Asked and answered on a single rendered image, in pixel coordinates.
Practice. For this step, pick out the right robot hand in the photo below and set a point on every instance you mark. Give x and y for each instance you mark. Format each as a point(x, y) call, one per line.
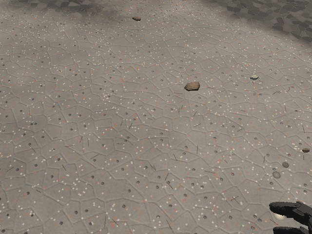
point(298, 211)

